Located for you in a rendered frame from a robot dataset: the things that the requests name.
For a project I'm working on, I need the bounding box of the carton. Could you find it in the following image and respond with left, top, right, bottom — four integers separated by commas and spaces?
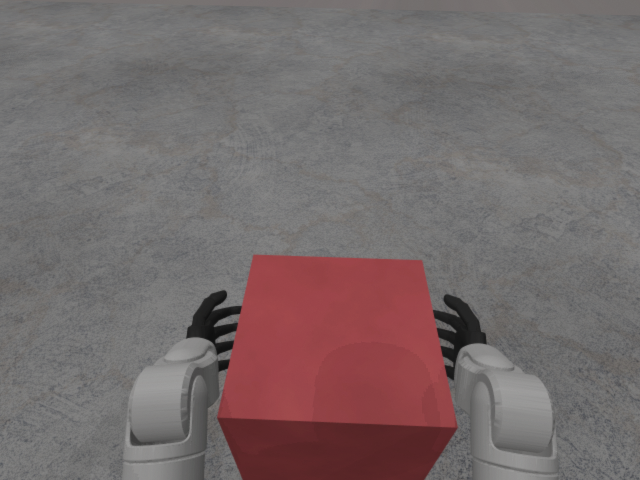
217, 255, 458, 480

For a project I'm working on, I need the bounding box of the right robot forearm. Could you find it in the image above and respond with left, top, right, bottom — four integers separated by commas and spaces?
454, 343, 559, 480

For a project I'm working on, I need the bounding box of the left robot forearm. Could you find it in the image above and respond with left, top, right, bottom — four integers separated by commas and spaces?
122, 337, 220, 480

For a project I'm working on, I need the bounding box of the left robot hand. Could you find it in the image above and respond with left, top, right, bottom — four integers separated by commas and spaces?
186, 290, 242, 372

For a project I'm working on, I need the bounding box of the right robot hand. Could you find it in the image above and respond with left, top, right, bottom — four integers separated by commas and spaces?
433, 294, 487, 380

